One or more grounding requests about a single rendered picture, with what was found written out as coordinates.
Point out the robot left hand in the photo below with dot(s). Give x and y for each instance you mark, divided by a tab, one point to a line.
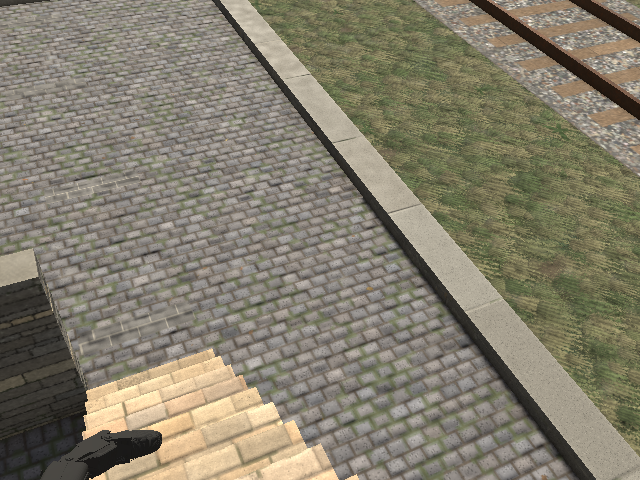
102	451

